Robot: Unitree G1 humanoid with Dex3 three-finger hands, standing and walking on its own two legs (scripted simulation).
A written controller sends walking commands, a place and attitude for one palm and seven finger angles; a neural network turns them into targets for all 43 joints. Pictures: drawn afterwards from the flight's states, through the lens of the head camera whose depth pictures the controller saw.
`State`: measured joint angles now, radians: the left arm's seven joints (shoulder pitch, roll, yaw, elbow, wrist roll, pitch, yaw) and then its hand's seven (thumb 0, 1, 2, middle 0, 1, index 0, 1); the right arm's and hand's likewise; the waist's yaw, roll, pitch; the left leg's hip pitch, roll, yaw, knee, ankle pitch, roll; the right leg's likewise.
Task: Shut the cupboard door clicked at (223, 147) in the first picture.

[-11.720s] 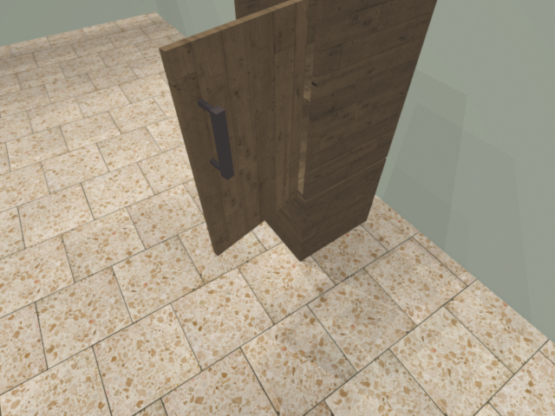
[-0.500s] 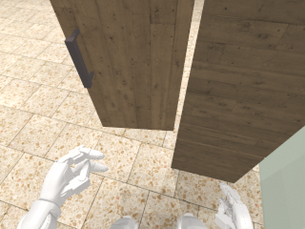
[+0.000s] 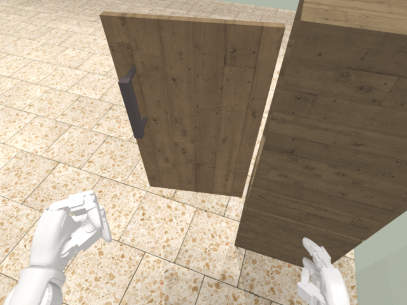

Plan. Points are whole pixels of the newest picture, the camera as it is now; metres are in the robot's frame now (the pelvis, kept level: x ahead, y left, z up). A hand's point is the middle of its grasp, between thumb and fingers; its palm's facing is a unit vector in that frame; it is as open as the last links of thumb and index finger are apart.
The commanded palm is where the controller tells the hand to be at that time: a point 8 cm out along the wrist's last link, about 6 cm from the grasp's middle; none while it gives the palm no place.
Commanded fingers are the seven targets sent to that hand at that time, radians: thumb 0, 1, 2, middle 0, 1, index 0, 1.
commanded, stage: raise the hand and make a fist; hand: left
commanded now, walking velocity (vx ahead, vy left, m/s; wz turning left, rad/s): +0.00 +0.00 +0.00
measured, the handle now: (135, 104) +0.51 +0.20 +0.11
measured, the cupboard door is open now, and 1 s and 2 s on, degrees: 100 100 100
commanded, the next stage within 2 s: bring the fist close to the handle in 0.64 s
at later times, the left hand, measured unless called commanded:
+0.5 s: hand (113, 225) +0.23 +0.17 +0.09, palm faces -0.06 -1.00 -0.05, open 3.1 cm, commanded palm +0.21 +0.23 +0.11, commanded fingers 0.00 0.90 0.90 -1.30 -1.50 -1.30 -1.50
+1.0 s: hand (106, 198) +0.26 +0.19 +0.11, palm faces +0.00 -1.00 -0.07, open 3.1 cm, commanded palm +0.25 +0.23 +0.11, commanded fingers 0.00 0.90 0.90 -1.30 -1.50 -1.30 -1.50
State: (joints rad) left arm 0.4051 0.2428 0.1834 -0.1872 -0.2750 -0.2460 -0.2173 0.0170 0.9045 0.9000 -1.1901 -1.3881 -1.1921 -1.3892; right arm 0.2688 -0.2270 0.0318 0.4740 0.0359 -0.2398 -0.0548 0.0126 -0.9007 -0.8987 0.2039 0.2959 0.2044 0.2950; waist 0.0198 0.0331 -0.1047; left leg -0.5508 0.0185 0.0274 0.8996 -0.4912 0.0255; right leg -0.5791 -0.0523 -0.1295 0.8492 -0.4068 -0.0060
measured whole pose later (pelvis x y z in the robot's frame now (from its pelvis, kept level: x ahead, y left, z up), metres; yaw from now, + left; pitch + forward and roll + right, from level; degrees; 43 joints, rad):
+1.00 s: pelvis -0.01 -0.02 +0.02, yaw +1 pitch +5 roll -1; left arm 0.06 0.30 0.24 0.11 -0.30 -0.20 -0.31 0.02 0.90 0.90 -1.30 -1.50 -1.30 -1.50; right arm 0.25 -0.26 0.05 0.60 0.04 -0.24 -0.09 0.01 -0.90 -0.90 0.21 0.30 0.21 0.30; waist 0.02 0.04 -0.03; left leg -0.44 0.02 0.01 0.77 -0.41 0.00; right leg -0.47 -0.04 -0.14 0.74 -0.35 -0.03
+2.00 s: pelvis -0.01 +0.00 +0.02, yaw -3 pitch +11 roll +0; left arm -0.58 0.39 0.34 0.88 -0.20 -0.30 -0.33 0.02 0.91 0.90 -1.29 -1.50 -1.30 -1.50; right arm 0.36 -0.27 0.01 0.64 0.03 -0.05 -0.06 0.01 -0.90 -0.90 0.21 0.30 0.21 0.30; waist -0.07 0.02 -0.06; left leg -0.54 0.02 0.08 0.74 -0.39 0.02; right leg -0.60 -0.03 -0.08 0.72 -0.31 -0.01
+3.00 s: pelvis -0.02 +0.00 +0.00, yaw -1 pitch +18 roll -2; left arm -1.04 0.61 0.29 1.26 -0.17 -0.29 -0.47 0.02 0.90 0.90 -1.30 -1.50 -1.34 -1.50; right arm 0.40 -0.30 0.04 0.70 0.02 -0.04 -0.07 0.01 -0.90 -0.90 0.21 0.30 0.21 0.30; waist -0.17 0.01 -0.06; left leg -0.78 0.03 0.03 0.88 -0.41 0.03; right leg -0.80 -0.04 -0.12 0.80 -0.31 -0.02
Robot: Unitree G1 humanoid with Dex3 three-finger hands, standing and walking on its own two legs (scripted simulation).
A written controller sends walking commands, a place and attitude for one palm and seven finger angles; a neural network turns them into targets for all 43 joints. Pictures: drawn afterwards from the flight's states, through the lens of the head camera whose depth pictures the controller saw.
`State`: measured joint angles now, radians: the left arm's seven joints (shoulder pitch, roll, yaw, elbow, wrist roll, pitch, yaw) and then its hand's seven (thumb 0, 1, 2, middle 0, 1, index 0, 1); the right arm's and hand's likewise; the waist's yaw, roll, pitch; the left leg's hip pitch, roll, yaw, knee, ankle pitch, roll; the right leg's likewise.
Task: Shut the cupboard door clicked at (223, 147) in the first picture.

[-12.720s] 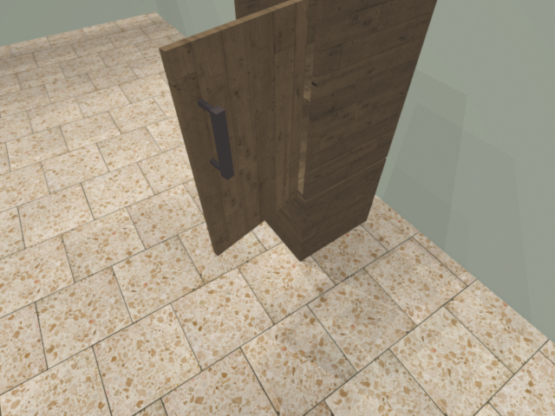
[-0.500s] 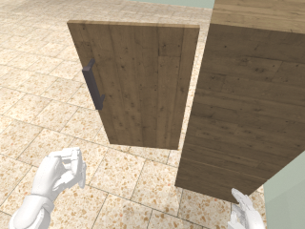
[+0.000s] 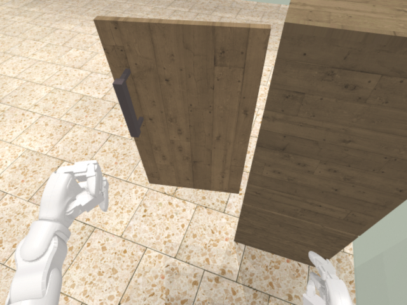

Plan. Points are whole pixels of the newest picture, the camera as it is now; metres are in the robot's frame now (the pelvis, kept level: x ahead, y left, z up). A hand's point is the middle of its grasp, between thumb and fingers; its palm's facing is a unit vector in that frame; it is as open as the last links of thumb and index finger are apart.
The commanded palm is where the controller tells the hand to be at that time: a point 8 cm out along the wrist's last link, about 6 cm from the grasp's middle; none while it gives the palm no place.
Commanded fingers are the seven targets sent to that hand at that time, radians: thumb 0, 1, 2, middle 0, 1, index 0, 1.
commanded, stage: bring the fist close to the handle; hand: left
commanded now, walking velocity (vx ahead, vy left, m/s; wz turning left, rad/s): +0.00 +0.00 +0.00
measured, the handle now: (131, 104) +0.53 +0.22 +0.09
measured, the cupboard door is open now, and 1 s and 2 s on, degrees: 100 100 89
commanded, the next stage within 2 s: push the door shut along its arc in 1.14 s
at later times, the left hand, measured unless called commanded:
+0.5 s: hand (121, 150) +0.38 +0.20 +0.09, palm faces -0.05 -1.00 -0.01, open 3.1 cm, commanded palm +0.36 +0.25 +0.09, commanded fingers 0.00 0.90 0.90 -1.30 -1.50 -1.30 -1.50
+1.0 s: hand (128, 133) +0.43 +0.20 +0.09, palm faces -0.06 -1.00 -0.01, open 3.1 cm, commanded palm +0.41 +0.25 +0.09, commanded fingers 0.00 0.90 0.90 -1.30 -1.50 -1.30 -1.50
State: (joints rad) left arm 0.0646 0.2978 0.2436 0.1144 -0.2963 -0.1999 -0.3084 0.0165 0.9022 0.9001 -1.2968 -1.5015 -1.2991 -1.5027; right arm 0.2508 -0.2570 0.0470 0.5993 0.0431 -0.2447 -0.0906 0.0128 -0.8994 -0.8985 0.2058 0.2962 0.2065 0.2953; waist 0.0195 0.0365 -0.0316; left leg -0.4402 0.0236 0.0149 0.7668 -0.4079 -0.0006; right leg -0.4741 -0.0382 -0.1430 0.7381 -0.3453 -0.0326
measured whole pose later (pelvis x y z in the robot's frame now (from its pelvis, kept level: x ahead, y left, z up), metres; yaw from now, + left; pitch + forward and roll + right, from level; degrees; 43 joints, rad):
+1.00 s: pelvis +0.00 +0.02 +0.00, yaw -3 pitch +11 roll +0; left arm -0.58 0.39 0.34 0.88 -0.20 -0.30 -0.33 0.02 0.91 0.90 -1.29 -1.50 -1.30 -1.50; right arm 0.36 -0.27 0.01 0.64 0.03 -0.05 -0.06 0.01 -0.90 -0.90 0.21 0.30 0.21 0.30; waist -0.07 0.02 -0.06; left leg -0.54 0.02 0.08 0.74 -0.39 0.02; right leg -0.60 -0.03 -0.08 0.72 -0.31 -0.01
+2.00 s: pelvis -0.01 +0.02 -0.02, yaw -2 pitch +18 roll -2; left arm -1.04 0.61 0.29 1.26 -0.17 -0.29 -0.47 0.02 0.90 0.90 -1.30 -1.50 -1.34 -1.50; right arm 0.40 -0.30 0.04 0.70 0.02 -0.04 -0.07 0.01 -0.90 -0.90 0.21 0.30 0.21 0.30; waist -0.17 0.01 -0.06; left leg -0.78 0.03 0.03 0.88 -0.41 0.03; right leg -0.80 -0.04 -0.12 0.80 -0.31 -0.02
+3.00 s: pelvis +0.02 +0.02 -0.03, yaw -4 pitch +25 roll -3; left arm -1.34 0.69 0.25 1.36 -0.07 -0.17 -0.53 0.02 0.89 0.94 -1.29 -1.50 -1.30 -1.50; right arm 0.41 -0.28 0.04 0.70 -0.02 -0.02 -0.06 0.00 -0.90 -0.90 0.21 0.30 0.21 0.30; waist -0.27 0.03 -0.06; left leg -0.92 0.06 0.03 0.97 -0.49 0.02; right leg -0.94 0.00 -0.11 0.87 -0.37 -0.02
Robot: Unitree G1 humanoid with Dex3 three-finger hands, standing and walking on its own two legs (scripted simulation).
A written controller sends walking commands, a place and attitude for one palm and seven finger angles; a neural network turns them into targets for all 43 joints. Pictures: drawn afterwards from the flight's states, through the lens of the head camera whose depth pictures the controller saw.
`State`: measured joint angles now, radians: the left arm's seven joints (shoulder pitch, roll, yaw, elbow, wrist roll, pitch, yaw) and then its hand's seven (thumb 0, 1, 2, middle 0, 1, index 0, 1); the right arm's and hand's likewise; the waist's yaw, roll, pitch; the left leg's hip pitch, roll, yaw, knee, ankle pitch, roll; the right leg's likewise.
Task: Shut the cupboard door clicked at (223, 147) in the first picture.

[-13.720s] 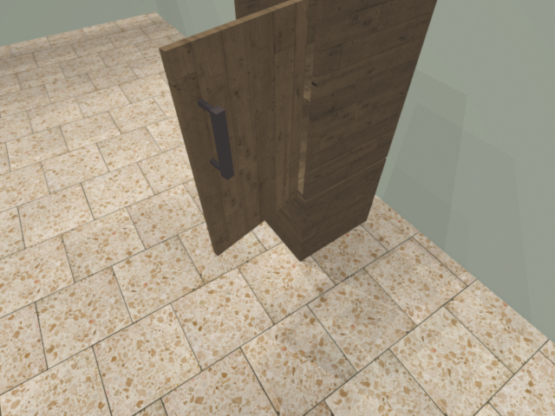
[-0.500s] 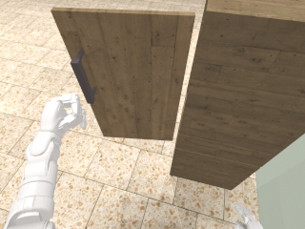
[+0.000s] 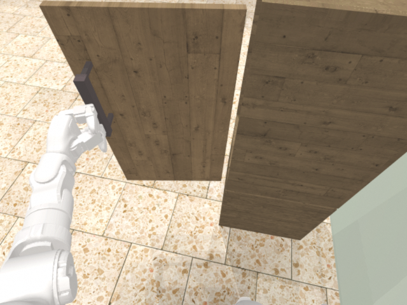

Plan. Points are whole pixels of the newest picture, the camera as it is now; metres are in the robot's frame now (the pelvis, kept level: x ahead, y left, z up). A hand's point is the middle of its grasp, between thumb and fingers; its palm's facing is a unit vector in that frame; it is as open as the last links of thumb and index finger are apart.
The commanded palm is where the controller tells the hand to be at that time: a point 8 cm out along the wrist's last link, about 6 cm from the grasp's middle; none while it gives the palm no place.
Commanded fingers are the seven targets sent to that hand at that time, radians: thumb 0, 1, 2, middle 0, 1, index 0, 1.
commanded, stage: bring the fist close to the handle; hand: left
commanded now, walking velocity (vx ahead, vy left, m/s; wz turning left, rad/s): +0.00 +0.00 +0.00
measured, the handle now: (97, 101) +0.51 +0.23 +0.09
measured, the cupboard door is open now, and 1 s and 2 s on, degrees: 100 89 74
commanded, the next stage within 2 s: push the door shut along its arc in 0.14 s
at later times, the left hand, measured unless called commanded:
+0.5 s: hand (103, 125) +0.44 +0.20 +0.10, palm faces -0.07 -1.00 -0.03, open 3.1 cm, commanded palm +0.43 +0.25 +0.09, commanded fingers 0.00 0.90 0.90 -1.30 -1.50 -1.30 -1.50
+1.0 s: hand (110, 105) +0.49 +0.20 +0.10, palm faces -0.16 -0.99 -0.01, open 3.2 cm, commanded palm +0.50 +0.23 +0.09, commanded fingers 0.00 0.90 0.90 -1.30 -1.50 -1.30 -1.50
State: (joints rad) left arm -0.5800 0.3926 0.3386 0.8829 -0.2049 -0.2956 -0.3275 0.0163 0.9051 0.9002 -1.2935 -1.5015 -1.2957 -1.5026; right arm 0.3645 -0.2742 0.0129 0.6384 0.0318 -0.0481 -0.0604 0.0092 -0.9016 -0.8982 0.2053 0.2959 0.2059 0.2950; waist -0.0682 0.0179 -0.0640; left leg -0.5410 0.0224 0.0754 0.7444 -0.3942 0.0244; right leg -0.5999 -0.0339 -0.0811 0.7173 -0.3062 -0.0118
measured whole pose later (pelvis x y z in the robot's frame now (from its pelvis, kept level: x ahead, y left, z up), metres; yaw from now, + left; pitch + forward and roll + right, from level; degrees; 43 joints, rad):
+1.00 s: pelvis -0.01 +0.00 -0.02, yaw +2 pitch +18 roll -2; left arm -1.04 0.61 0.29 1.26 -0.17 -0.29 -0.47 0.02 0.90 0.90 -1.30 -1.50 -1.34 -1.50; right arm 0.40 -0.30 0.04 0.70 0.02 -0.04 -0.07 0.01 -0.90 -0.90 0.21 0.30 0.21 0.30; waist -0.17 0.01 -0.06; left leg -0.78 0.03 0.03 0.88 -0.41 0.03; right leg -0.80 -0.04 -0.12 0.80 -0.31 -0.02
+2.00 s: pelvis +0.01 +0.00 -0.03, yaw -1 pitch +25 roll -3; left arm -1.34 0.69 0.25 1.36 -0.07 -0.17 -0.53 0.02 0.89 0.94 -1.29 -1.50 -1.30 -1.50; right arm 0.41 -0.28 0.04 0.70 -0.02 -0.02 -0.06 0.00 -0.90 -0.90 0.21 0.30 0.21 0.30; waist -0.27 0.03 -0.06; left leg -0.92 0.06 0.03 0.97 -0.49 0.02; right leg -0.94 0.00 -0.11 0.87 -0.37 -0.02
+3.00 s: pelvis +0.01 +0.00 -0.01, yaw -2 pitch +21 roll -2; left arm -1.01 0.40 0.36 1.18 -0.02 -0.36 -0.02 0.02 0.91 0.90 -1.29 -1.50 -1.29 -1.50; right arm 0.51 -0.28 -0.01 0.65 -0.05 -0.01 0.05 0.00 -0.90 -0.90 0.20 0.30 0.20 0.29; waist -0.21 0.05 -0.10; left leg -0.77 0.05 0.07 0.84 -0.43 0.02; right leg -0.82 0.00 -0.07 0.76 -0.31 -0.01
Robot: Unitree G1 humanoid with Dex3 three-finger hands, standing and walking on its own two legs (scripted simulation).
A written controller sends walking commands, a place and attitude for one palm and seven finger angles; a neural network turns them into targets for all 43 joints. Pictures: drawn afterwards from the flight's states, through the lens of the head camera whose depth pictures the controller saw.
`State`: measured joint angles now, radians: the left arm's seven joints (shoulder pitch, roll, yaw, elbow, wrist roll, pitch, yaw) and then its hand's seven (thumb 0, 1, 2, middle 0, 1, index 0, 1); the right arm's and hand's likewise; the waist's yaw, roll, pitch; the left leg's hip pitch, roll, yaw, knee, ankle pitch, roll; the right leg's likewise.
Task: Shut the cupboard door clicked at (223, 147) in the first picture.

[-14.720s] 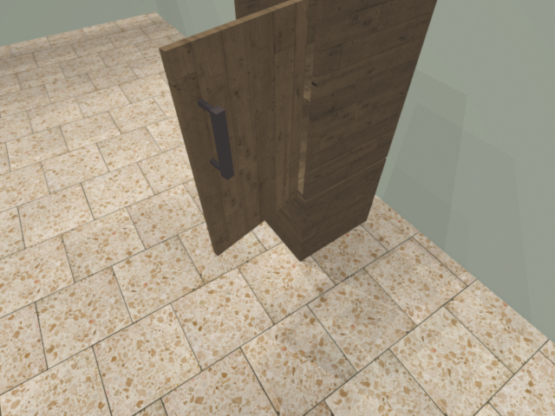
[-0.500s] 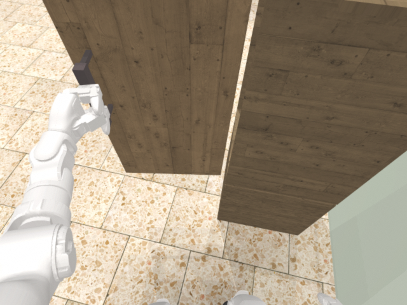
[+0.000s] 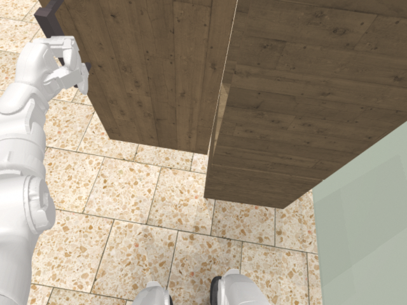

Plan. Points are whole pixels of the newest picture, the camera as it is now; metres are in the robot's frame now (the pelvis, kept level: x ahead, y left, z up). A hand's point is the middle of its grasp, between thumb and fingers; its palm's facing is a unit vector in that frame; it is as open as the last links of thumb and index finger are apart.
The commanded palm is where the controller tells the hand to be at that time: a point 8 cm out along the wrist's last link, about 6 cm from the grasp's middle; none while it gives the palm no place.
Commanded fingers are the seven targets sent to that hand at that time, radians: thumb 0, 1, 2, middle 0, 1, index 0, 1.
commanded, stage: push the door shut along its arc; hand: left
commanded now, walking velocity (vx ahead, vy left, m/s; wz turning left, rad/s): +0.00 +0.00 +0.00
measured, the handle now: (69, 46) +0.59 +0.21 +0.11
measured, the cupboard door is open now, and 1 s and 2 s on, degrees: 89 74 69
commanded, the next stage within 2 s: pull the fist back off the door in 1.12 s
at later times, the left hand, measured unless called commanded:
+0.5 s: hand (109, 48) +0.58 +0.14 +0.11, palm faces -0.32 -0.95 +0.01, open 3.1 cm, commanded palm +0.59 +0.17 +0.11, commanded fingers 0.00 0.90 0.90 -1.30 -1.50 -1.30 -1.50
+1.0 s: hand (126, 38) +0.61 +0.11 +0.11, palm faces -0.38 -0.92 -0.01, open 3.1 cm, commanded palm +0.63 +0.13 +0.11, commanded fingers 0.00 0.90 0.90 -1.30 -1.50 -1.30 -1.50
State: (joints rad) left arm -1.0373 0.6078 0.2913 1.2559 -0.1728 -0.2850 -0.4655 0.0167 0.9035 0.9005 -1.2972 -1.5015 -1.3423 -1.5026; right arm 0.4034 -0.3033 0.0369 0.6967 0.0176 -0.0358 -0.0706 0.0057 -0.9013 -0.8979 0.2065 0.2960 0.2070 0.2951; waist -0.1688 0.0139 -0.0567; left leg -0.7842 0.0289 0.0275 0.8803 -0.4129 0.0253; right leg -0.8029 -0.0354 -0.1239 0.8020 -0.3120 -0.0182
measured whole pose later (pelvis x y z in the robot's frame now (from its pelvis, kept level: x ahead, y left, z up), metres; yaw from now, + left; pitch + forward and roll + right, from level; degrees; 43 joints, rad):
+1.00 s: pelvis +0.03 +0.00 -0.01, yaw -2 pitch +25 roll -3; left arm -1.34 0.69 0.25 1.36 -0.07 -0.17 -0.53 0.02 0.89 0.94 -1.29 -1.50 -1.30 -1.50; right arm 0.41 -0.28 0.04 0.70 -0.02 -0.02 -0.06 0.00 -0.90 -0.90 0.21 0.30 0.21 0.30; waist -0.27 0.03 -0.06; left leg -0.92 0.06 0.03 0.97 -0.49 0.02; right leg -0.94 0.00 -0.11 0.87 -0.37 -0.02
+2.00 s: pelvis +0.03 +0.00 +0.00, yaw -3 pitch +21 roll -2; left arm -1.01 0.40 0.36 1.18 -0.02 -0.36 -0.02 0.02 0.91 0.90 -1.29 -1.50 -1.29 -1.50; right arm 0.51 -0.28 -0.01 0.65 -0.05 -0.01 0.05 0.00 -0.90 -0.90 0.20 0.30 0.20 0.29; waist -0.21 0.05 -0.10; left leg -0.77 0.05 0.07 0.84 -0.43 0.02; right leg -0.82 0.00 -0.07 0.76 -0.31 -0.01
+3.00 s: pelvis +0.02 -0.01 +0.05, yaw -1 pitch -2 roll +0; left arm -0.05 0.28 0.16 0.16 -0.08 -0.10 0.06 0.02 0.90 0.90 -1.00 -1.18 -1.01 -1.18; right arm 0.18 -0.23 0.03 0.60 0.04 -0.04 -0.09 0.01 -0.90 -0.90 0.20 0.30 0.20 0.29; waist 0.03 0.04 -0.01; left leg -0.13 0.01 0.06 0.44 -0.28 0.01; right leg -0.20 -0.02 -0.08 0.44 -0.21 -0.02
